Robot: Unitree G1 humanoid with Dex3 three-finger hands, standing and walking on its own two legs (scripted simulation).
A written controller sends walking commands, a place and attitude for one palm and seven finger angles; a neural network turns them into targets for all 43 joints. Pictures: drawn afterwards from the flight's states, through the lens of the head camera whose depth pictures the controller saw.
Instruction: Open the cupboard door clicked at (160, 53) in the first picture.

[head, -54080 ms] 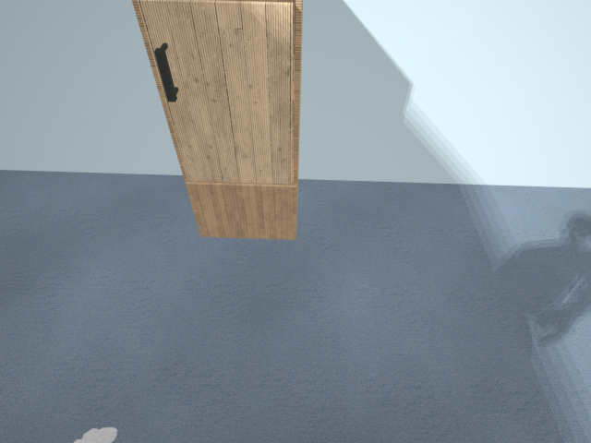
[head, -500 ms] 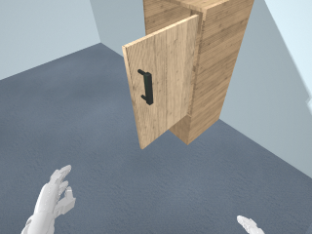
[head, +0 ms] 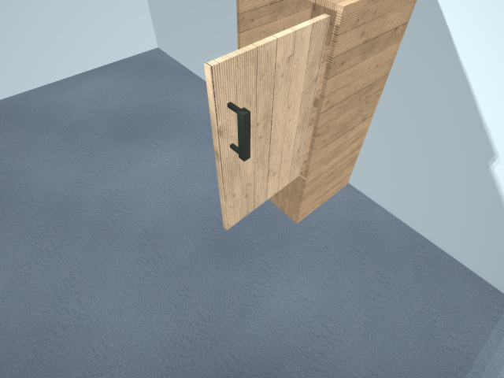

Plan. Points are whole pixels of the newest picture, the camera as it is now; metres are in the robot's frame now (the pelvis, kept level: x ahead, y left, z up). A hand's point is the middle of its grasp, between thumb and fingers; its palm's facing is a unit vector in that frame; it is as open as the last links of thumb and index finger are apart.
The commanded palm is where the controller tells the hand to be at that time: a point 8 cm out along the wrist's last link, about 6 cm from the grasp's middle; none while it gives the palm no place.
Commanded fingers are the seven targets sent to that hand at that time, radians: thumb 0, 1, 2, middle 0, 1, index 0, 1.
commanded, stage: let the arm hang, fingers relaxed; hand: left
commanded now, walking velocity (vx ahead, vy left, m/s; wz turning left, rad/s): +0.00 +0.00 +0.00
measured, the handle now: (238, 132) +0.64 +0.07 +0.00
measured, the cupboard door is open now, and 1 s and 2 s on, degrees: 92 92 92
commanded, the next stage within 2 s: look to check the result in 0.46 s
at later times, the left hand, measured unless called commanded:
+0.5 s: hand out of the picture +0.00 +0.17 -0.18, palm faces +0.02 -0.98 -0.19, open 7.3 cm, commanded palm none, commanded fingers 0.00 0.90 0.90 -0.20 -0.30 -0.20 -0.30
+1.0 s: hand out of the picture +0.04 +0.19 -0.17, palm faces +0.01 -0.97 -0.23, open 7.4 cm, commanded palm none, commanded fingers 0.00 0.90 0.90 -0.20 -0.30 -0.20 -0.30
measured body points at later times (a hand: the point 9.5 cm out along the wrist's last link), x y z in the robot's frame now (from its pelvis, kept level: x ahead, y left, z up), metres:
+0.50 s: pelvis +0.00 +0.00 +0.00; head +0.02 +0.00 +0.45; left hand +0.00 +0.23 -0.16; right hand -0.01 -0.21 -0.16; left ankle +0.01 +0.11 -0.74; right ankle +0.02 -0.12 -0.74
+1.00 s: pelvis +0.01 -0.01 +0.00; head +0.03 -0.01 +0.45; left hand +0.04 +0.24 -0.15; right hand +0.03 -0.24 -0.16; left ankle +0.01 +0.11 -0.74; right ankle +0.02 -0.12 -0.74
